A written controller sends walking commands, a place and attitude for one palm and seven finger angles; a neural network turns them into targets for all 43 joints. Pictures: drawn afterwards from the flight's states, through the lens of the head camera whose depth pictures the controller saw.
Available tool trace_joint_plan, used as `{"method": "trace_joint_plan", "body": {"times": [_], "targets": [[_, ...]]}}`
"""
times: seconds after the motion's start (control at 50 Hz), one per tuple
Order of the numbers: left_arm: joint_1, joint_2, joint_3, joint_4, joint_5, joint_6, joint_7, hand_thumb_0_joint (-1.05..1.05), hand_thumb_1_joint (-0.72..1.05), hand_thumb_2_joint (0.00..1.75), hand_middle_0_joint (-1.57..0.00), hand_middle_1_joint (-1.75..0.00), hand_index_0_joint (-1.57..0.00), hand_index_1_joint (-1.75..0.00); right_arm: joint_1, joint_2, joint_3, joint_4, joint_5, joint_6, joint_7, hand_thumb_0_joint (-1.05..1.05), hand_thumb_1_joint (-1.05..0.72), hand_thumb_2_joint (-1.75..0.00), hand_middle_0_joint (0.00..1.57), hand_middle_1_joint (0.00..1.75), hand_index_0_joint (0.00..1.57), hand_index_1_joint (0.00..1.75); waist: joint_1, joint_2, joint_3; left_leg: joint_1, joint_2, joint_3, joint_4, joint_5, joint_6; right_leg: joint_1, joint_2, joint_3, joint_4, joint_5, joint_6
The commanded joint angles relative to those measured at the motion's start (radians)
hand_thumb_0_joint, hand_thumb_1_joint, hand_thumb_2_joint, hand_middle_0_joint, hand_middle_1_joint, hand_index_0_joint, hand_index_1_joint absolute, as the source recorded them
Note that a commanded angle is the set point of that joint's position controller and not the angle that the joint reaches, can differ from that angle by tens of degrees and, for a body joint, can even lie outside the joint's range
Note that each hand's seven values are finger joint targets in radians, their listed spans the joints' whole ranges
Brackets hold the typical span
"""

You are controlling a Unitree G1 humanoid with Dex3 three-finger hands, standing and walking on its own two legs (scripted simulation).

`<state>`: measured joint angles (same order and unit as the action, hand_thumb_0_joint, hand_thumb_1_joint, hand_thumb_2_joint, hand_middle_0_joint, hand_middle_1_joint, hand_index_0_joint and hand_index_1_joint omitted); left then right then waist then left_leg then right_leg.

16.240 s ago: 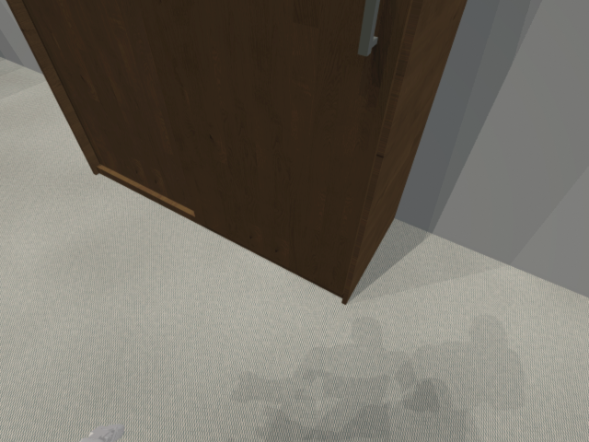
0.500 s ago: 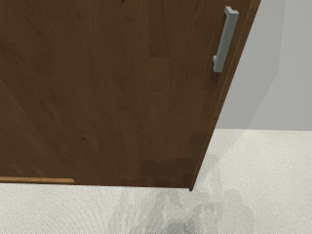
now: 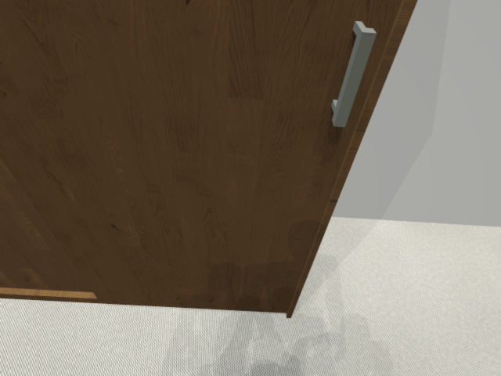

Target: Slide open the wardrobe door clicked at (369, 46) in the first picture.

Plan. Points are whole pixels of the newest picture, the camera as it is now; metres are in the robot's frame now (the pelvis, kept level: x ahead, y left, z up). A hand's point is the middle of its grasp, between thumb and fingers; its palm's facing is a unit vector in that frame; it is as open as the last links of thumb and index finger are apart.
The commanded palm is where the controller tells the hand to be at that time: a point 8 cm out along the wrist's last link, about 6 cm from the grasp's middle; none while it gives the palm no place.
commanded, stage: come to a stop and stand still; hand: right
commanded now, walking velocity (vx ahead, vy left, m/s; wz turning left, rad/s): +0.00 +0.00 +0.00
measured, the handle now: (348, 76) +0.50 -0.11 +0.27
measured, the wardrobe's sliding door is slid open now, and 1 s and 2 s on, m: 0.00 0.00 0.00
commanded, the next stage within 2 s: look again from close up in 0.28 s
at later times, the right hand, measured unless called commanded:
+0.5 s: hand out of the picture +0.03 -0.18 -0.17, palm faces -0.01 +0.98 -0.20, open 7.4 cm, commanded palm none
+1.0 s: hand out of the picture +0.03 -0.17 -0.17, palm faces -0.01 +0.98 -0.21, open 7.4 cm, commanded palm none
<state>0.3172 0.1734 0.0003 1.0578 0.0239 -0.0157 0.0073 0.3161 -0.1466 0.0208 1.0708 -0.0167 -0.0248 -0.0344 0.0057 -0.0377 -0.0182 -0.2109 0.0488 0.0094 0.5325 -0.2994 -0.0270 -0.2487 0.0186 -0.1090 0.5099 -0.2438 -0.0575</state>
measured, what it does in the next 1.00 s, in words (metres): stands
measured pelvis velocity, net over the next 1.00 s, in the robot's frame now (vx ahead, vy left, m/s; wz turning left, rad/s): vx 0.02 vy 0.01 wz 0.01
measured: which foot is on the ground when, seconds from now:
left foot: down 0.00-1.00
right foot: down 0.00-1.00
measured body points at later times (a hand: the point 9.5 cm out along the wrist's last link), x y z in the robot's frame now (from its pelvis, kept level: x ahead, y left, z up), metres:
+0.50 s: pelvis +0.02 +0.00 +0.01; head +0.02 +0.00 +0.45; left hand +0.05 +0.24 -0.15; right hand +0.03 -0.23 -0.15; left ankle -0.01 +0.14 -0.73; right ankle +0.02 -0.08 -0.73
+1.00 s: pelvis +0.02 +0.01 +0.01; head +0.03 +0.01 +0.46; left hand +0.04 +0.25 -0.15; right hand +0.03 -0.22 -0.15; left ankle -0.01 +0.14 -0.73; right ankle +0.02 -0.08 -0.73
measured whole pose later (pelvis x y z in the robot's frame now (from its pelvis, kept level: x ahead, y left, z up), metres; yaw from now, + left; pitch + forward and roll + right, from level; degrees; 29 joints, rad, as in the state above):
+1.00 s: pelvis +0.02 +0.01 +0.01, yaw +0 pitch -1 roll +0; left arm 0.23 0.18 0.00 1.13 0.02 -0.02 0.01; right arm 0.26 -0.19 0.01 1.10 -0.02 -0.01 -0.03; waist -0.01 0.02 0.04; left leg -0.14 0.03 0.01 0.43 -0.27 -0.02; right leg -0.17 0.01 -0.11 0.41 -0.21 -0.04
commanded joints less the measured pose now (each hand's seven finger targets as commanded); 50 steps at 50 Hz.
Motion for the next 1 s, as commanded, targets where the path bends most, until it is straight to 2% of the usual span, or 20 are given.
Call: {"method": "trace_joint_plan", "body": {"times": [0.0, 0.12, 0.28, 0.34, 0.42, 0.44, 0.48, 0.54, 0.62, 0.7, 0.8, 0.98], "targets": [[0.027, 0.110, 0.016, -0.040, -0.009, -0.028, 0.010, 0.00, 0.90, 0.90, -0.20, -0.30, -0.20, -0.30, 0.036, -0.117, -0.024, -0.038, 0.000, -0.011, -0.010, 0.00, -0.90, -0.90, 0.20, 0.30, 0.20, 0.30, -0.002, 0.072, 0.107, -0.060, 0.037, -0.064, -0.103, 0.079, 0.062, -0.011, -0.134, 0.160, -0.170, 0.043, 0.009], [-0.002, 0.118, 0.015, -0.031, -0.009, -0.030, 0.012, 0.00, 0.90, 0.90, -0.20, -0.30, -0.20, -0.30, 0.024, -0.132, -0.029, -0.041, 0.001, -0.007, -0.008, 0.00, -0.90, -0.90, 0.20, 0.30, 0.20, 0.30, -0.005, 0.039, 0.074, -0.032, 0.046, -0.067, -0.114, 0.123, 0.057, 0.037, -0.133, 0.142, -0.165, 0.107, 0.010], [-0.036, 0.128, 0.019, -0.017, -0.011, -0.030, 0.014, 0.00, 0.90, 0.90, -0.20, -0.30, -0.20, -0.30, 0.007, -0.156, -0.034, -0.038, 0.000, -0.006, -0.005, 0.00, -0.90, -0.90, 0.20, 0.30, 0.20, 0.30, -0.005, 0.024, 0.033, 0.002, 0.055, -0.072, -0.126, 0.194, 0.055, 0.082, -0.135, 0.126, -0.142, 0.190, 0.014], [-0.041, 0.129, 0.019, -0.010, -0.012, -0.029, 0.015, 0.00, 0.90, 0.90, -0.20, -0.30, -0.20, -0.30, 0.002, -0.158, -0.033, -0.033, -0.002, -0.006, -0.005, 0.00, -0.90, -0.90, 0.20, 0.30, 0.20, 0.30, -0.006, 0.035, 0.041, 0.010, 0.055, -0.070, -0.132, 0.204, 0.053, 0.086, -0.138, 0.125, -0.141, 0.200, 0.014], [-0.053, 0.135, 0.018, -0.002, -0.013, -0.025, 0.015, 0.00, 0.90, 0.90, -0.20, -0.30, -0.20, -0.30, -0.007, -0.158, -0.031, -0.023, 0.000, -0.002, -0.003, 0.00, -0.90, -0.90, 0.20, 0.30, 0.20, 0.30, -0.005, 0.031, 0.064, -0.002, 0.057, -0.069, -0.146, 0.170, 0.052, 0.081, -0.140, 0.127, -0.161, 0.157, 0.017], [-0.052, 0.133, 0.019, 0.000, -0.013, -0.026, 0.015, 0.00, 0.90, 0.90, -0.20, -0.30, -0.20, -0.30, -0.002, -0.162, -0.032, -0.024, -0.002, -0.005, -0.004, 0.00, -0.90, -0.90, 0.20, 0.30, 0.20, 0.30, -0.007, 0.049, 0.055, 0.009, 0.056, -0.073, -0.148, 0.196, 0.052, 0.088, -0.139, 0.127, -0.150, 0.179, 0.015], [-0.057, 0.137, 0.019, 0.004, -0.012, -0.026, 0.015, 0.00, 0.90, 0.90, -0.20, -0.30, -0.20, -0.30, -0.004, -0.162, -0.032, -0.020, 0.000, -0.004, -0.004, 0.00, -0.90, -0.90, 0.20, 0.30, 0.20, 0.30, -0.007, 0.036, 0.046, 0.013, 0.062, -0.070, -0.149, 0.201, 0.052, 0.098, -0.140, 0.123, -0.154, 0.187, 0.017], [-0.060, 0.135, 0.019, 0.009, -0.013, -0.024, 0.015, 0.00, 0.90, 0.90, -0.20, -0.30, -0.20, -0.30, -0.006, -0.162, -0.032, -0.017, -0.002, -0.004, -0.004, 0.00, -0.90, -0.90, 0.20, 0.30, 0.20, 0.30, -0.008, 0.052, 0.061, 0.012, 0.058, -0.073, -0.157, 0.191, 0.052, 0.091, -0.140, 0.129, -0.159, 0.171, 0.016], [-0.064, 0.136, 0.018, 0.016, -0.012, -0.023, 0.014, 0.00, 0.90, 0.90, -0.20, -0.30, -0.20, -0.30, -0.012, -0.161, -0.032, -0.013, -0.001, -0.001, -0.003, 0.00, -0.90, -0.90, 0.20, 0.30, 0.20, 0.30, -0.008, 0.028, 0.069, 0.007, 0.059, -0.068, -0.164, 0.156, 0.050, 0.086, -0.142, 0.130, -0.181, 0.141, 0.019], [-0.064, 0.137, 0.017, 0.021, -0.012, -0.021, 0.013, 0.00, 0.90, 0.90, -0.20, -0.30, -0.20, -0.30, -0.015, -0.162, -0.031, -0.011, -0.001, 0.001, -0.002, 0.00, -0.90, -0.90, 0.20, 0.30, 0.20, 0.30, -0.008, 0.043, 0.076, 0.002, 0.058, -0.067, -0.169, 0.140, 0.049, 0.085, -0.143, 0.134, -0.192, 0.116, 0.020], [-0.062, 0.138, 0.018, 0.025, -0.012, -0.023, 0.014, 0.00, 0.90, 0.90, -0.20, -0.30, -0.20, -0.30, -0.013, -0.163, -0.032, -0.008, -0.001, -0.001, -0.002, 0.00, -0.90, -0.90, 0.20, 0.30, 0.20, 0.30, -0.007, 0.050, 0.053, 0.013, 0.058, -0.071, -0.169, 0.162, 0.051, 0.099, -0.143, 0.133, -0.186, 0.147, 0.020], [-0.066, 0.134, 0.020, 0.033, -0.012, -0.024, 0.015, 0.00, 0.90, 0.90, -0.20, -0.30, -0.20, -0.30, -0.008, -0.164, -0.034, -0.002, -0.001, -0.003, -0.002, 0.00, -0.90, -0.90, 0.20, 0.30, 0.20, 0.30, -0.011, 0.046, 0.060, 0.011, 0.063, -0.077, -0.177, 0.177, 0.052, 0.104, -0.142, 0.126, -0.184, 0.159, 0.021]]}}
